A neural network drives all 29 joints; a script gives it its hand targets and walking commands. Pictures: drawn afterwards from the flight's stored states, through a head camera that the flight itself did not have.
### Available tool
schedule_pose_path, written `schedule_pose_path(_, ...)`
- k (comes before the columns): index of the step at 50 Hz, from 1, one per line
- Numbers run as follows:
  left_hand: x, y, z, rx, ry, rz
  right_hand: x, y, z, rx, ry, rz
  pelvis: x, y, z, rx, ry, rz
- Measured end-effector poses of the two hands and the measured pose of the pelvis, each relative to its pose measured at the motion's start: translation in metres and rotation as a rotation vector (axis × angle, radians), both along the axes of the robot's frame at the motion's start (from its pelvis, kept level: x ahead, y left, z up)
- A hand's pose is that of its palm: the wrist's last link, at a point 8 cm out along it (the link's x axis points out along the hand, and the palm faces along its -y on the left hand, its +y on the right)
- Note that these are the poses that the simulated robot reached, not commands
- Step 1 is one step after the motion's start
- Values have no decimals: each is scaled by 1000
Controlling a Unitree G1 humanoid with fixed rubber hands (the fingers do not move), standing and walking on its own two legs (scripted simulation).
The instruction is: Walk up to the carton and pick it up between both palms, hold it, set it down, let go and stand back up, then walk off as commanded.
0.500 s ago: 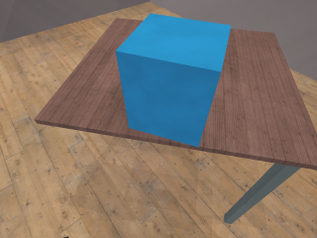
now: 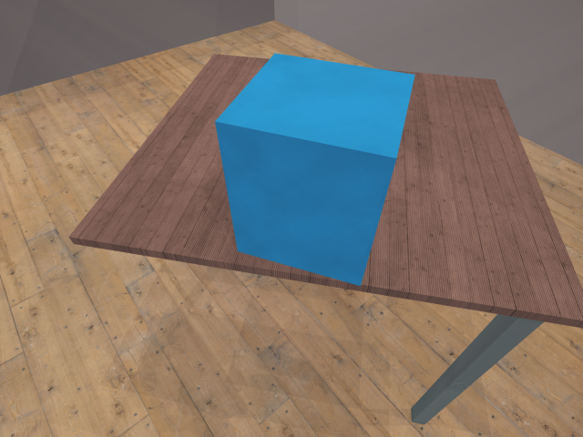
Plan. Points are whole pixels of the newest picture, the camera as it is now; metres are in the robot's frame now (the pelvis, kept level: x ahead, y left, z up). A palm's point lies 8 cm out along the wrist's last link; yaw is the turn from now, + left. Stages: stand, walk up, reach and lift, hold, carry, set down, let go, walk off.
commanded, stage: stand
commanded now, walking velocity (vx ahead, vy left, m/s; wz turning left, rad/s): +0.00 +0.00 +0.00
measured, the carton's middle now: (318, 171) +0.49 -0.01 +0.12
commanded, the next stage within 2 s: walk up in 0.66 s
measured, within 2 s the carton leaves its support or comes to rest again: neither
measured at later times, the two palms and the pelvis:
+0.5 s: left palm out of the picture +0.09 +0.28 -0.12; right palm out of the picture +0.09 -0.29 -0.11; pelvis +0.01 +0.00 +0.00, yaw +0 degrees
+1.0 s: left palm out of the picture +0.06 +0.32 -0.11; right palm out of the picture +0.11 -0.31 -0.11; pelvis +0.02 +0.01 -0.01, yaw -1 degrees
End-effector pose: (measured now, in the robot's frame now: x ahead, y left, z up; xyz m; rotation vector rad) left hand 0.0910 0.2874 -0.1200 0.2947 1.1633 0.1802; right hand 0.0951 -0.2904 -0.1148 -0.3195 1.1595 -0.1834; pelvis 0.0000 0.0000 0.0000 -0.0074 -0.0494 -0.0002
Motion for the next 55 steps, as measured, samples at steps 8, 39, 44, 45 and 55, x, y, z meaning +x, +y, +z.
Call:
schedule_pose_path(8,-2,0,1,3,13,-4,-3,0,1,5,11,-9,1,-1,2,1,-1,-3)
schedule_pose_path(39,-1,-3,3,6,37,6,-6,-7,-1,5,39,-15,7,-6,4,3,5,-3)
schedule_pose_path(44,-1,-3,5,10,25,10,-1,-10,-1,9,27,-7,8,-6,3,0,12,-2)
schedule_pose_path(45,-3,0,6,19,11,9,2,-12,-1,9,19,0,9,-4,1,-5,17,-3)
schedule_pose_path(55,-40,86,12,153,75,39,35,-3,2,-29,-29,43,34,39,-17,-33,17,-14)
